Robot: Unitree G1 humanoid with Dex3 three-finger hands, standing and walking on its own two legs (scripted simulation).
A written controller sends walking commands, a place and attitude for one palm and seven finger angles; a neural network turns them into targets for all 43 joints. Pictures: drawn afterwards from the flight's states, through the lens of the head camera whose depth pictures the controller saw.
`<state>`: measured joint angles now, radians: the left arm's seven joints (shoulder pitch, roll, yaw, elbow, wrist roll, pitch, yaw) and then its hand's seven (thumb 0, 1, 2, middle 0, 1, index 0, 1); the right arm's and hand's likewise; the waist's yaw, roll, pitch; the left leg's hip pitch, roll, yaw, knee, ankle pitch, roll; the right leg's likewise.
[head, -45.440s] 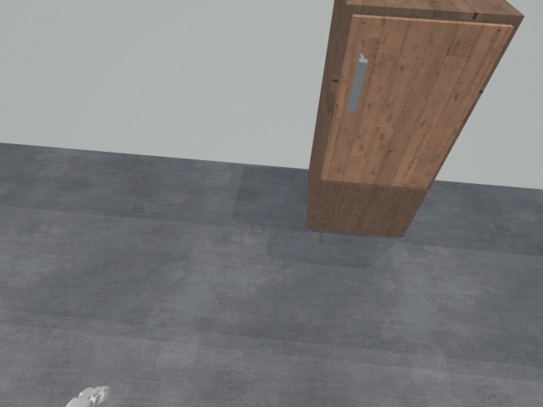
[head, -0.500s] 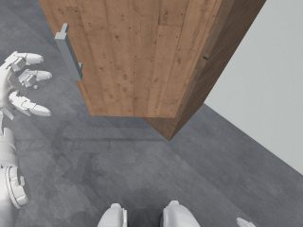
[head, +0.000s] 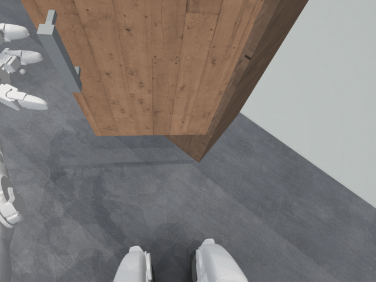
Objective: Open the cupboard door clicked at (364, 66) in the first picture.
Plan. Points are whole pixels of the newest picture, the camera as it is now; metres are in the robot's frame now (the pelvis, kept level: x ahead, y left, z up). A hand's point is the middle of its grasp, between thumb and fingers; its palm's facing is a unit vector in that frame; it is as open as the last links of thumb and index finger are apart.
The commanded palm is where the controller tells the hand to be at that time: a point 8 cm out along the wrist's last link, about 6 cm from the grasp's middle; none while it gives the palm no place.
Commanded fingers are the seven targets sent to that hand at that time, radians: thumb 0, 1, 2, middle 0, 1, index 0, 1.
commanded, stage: move the hooked fingers beside the handle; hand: left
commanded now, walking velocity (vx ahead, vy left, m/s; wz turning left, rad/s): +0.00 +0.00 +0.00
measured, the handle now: (64, 55) +0.56 +0.21 +0.07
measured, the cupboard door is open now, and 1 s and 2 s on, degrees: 42 42 41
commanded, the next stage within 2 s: slide the fingers in behind the handle in 0.90 s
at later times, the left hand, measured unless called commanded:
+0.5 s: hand (23, 66) +0.52 +0.27 +0.08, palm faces -0.01 -1.00 -0.01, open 14.0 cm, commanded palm +0.51 +0.31 +0.08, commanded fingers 0.00 -0.50 0.30 -0.30 -1.20 -0.30 -1.20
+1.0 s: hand (25, 68) +0.52 +0.27 +0.08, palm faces -0.02 -1.00 -0.01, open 14.0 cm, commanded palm +0.50 +0.31 +0.07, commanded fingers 0.00 -0.50 0.30 -0.30 -1.20 -0.30 -1.20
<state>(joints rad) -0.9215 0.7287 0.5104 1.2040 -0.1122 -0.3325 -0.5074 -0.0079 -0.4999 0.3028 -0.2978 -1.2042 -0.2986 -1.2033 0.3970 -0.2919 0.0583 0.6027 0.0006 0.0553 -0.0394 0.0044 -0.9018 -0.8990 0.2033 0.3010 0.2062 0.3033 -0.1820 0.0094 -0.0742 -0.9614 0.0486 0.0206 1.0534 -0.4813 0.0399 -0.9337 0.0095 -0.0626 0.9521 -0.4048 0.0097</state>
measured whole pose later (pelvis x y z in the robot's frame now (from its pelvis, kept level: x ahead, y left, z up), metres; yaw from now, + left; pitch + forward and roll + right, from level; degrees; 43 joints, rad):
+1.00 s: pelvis +0.00 +0.00 +0.00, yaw -1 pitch +24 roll -5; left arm -0.96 0.77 0.52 1.22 -0.09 -0.31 -0.50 -0.01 -0.50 0.30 -0.30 -1.20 -0.30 -1.20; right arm 0.38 -0.29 0.07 0.58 0.00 0.10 -0.03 0.00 -0.90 -0.90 0.20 0.30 0.21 0.30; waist -0.20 0.02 -0.08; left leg -1.00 0.06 0.01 1.08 -0.50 0.04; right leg -0.96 0.02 -0.07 0.96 -0.41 0.01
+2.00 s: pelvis +0.01 +0.00 +0.00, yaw +1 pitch +23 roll -5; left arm -0.94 0.53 0.36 1.15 -0.12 -0.35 -0.35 -0.01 -0.50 0.30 -0.30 -1.20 -0.25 -1.21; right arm 0.38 -0.27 0.04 0.64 -0.02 0.07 0.00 0.00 -0.90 -0.90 0.20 0.30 0.21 0.30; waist -0.17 0.02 -0.10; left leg -0.98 0.04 -0.01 1.07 -0.49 0.03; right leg -0.93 0.00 -0.09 0.96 -0.42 0.01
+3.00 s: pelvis +0.00 +0.00 +0.00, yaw +0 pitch +23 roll -4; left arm -0.93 0.54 0.41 1.16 -0.10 -0.38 -0.31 -0.01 -0.11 0.47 -0.33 -1.25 -0.33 -1.25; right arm 0.40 -0.27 0.05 0.62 -0.01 0.06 0.00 0.00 -0.90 -0.90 0.20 0.30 0.21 0.30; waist -0.18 0.03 -0.09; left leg -0.98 0.05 0.02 1.07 -0.49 0.03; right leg -0.95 0.01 -0.06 0.98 -0.42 0.01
